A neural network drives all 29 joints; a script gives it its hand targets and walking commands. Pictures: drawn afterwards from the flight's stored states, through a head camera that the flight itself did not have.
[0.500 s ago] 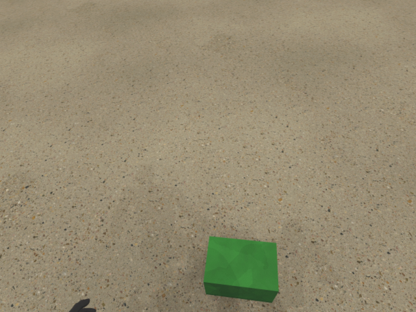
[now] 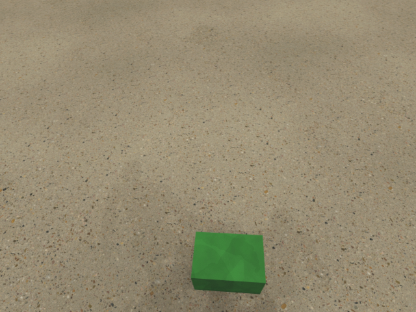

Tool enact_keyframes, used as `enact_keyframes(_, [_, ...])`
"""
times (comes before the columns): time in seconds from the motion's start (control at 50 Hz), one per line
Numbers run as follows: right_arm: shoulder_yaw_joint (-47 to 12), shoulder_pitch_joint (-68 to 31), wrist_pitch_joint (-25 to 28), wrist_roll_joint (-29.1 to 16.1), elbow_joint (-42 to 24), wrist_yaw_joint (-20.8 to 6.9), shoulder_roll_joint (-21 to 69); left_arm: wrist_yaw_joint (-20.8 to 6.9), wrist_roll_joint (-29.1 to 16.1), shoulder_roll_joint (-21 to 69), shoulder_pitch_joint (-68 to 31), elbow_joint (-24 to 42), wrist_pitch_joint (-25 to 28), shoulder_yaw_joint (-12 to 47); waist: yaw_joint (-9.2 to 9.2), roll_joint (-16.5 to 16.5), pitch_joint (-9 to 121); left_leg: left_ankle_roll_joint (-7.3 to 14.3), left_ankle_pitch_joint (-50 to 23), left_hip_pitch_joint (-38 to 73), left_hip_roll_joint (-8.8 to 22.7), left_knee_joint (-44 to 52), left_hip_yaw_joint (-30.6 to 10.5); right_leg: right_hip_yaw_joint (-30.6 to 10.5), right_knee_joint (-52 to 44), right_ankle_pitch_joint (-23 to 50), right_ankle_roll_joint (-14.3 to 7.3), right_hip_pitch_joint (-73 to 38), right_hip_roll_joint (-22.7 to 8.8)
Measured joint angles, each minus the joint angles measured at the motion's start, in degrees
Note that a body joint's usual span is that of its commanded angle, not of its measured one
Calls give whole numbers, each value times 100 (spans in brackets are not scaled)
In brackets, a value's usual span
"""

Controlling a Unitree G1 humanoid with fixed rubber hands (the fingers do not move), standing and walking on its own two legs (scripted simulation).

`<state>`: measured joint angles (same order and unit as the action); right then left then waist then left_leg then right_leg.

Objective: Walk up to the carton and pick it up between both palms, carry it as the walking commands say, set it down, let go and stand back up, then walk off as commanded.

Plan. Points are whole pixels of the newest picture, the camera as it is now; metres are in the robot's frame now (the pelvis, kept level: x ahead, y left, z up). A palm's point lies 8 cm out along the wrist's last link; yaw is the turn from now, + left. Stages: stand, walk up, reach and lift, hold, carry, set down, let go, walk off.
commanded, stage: walk off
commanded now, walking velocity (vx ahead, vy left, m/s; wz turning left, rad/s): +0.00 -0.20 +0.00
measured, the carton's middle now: (227, 262) +0.42 -0.03 -0.68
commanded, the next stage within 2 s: stand in 1.34 s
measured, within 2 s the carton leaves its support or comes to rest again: neither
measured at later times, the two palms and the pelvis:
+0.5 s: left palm out of the picture +0.02 +0.15 -0.16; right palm out of the picture +0.07 -0.36 -0.12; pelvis +0.00 -0.10 -0.01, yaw -1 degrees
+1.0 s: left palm out of the picture +0.08 +0.02 -0.12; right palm out of the picture -0.01 -0.53 -0.14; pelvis +0.00 -0.24 +0.00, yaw -3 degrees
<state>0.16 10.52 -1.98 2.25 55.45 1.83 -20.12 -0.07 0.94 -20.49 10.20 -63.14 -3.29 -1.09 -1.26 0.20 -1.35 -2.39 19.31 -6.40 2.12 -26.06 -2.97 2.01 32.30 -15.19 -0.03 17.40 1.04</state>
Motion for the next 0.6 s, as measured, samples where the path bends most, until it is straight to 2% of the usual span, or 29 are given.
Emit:
enact_keyframes(0.06, [110, 100, -27, 14, 31, 56, -48, -63, 44, 54, 129, 112, -53, -44, -22, 112, -7, -130, 140, -96, 190, -181, -35, 41, 695, -709, -6, 216, -25])
enact_keyframes(0.1, [178, 137, -57, 1, 71, 67, -106, -95, 62, 99, 186, 203, -25, -69, -5, 205, -41, -265, 253, -169, 339, -351, -68, 79, 317, -471, -17, 84, -95])
enact_keyframes(0.12, [208, 150, -66, -6, 85, 68, -135, -104, 80, 115, 196, 246, 7, -92, 24, 248, -85, -288, 345, -266, 411, -581, -91, 126, 28, 12, -36, -8, -87])
enact_keyframes(0.14, [232, 146, -82, -16, 94, 79, -132, -109, 78, 138, 178, 283, 26, -119, 46, 276, -143, -221, 630, -477, 442, -1100, -92, 178, 56, 139, -106, 16, -31])
enact_keyframes(0.18, [249, 110, -160, -84, 111, 141, -73, -85, 38, 201, 171, 357, 49, -110, 94, 229, -222, -49, 1352, -1003, 268, -2527, -103, 228, 50, 39, -270, 0, 5])
enact_keyframes(0.22, [256, 23, -194, -123, 104, 160, -13, -7, 25, 303, 213, 397, 43, -67, 135, 189, -265, 96, 1404, -1378, 125, -3502, 60, 235, -178, 65, -370, -112, 44])
enact_keyframes(0.26, [251, -78, -182, -105, 98, 143, 55, 62, 45, 399, 251, 418, 25, -25, 174, 162, -286, 146, 1220, -1549, 88, -3777, 324, 233, -425, 194, -429, -222, 105])
enact_keyframes(0.32, [222, -189, -175, -118, 98, 142, 195, 118, 85, 523, 282, 436, 15, 29, 231, 119, -288, 146, 1163, -1543, 33, -3403, 595, 250, -661, 332, -525, -334, 222])
enact_keyframes(0.42, [126, -264, -161, -193, 111, 248, 519, 153, 123, 632, 320, 381, -50, 85, 289, -21, -246, 219, 1047, -1188, -49, -2075, 756, 317, -761, 381, -668, -412, 461])
enact_keyframes(0.48, [88, -166, -99, -179, 149, 293, 690, 145, 92, 645, 361, 319, -96, 87, 230, -126, -155, 341, 385, -775, -22, -933, 849, 397, -663, 327, -714, -374, 598])
enact_keyframes(0.5, [89, -91, -68, -132, 157, 306, 727, 138, 68, 635, 390, 314, -105, 81, 196, -173, -113, 404, 51, -664, 3, -583, 857, 423, -464, 196, -622, -279, 608])
enact_keyframes(0.54, [111, 45, -68, -37, 200, 326, 770, 124, 115, 627, 406, 314, -133, 31, 157, -273, -69, 457, -120, -692, 43, -615, 926, 255, 703, -676, -306, 179, 593])
enact_keyframes(0.6, [158, 258, -47, -38, 287, 307, 720, 60, 157, 564, 373, 382, -118, -81, 83, -292, -75, 395, -239, -542, 163, -323, 949, -213, 2523, -750, 78, 811, 530])
